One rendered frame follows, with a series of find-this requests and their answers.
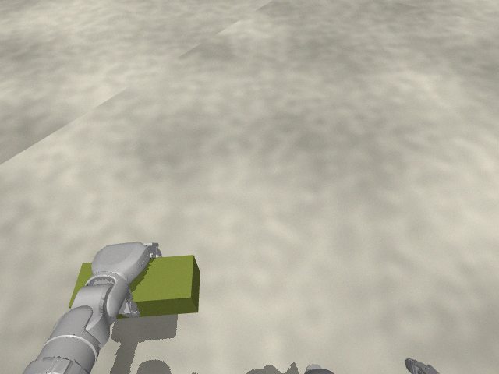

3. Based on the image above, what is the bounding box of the right robot hand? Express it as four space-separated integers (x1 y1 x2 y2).
405 358 440 374

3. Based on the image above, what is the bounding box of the left robot arm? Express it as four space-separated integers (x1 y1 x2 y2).
23 272 128 374

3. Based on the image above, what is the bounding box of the left robot hand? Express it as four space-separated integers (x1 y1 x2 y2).
91 242 162 318

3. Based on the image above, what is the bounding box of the carton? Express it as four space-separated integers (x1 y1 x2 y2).
69 255 200 319

